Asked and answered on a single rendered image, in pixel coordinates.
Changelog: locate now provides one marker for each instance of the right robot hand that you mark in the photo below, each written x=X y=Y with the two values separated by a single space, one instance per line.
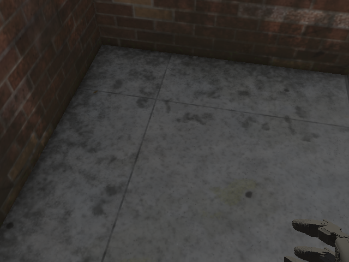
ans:
x=327 y=232

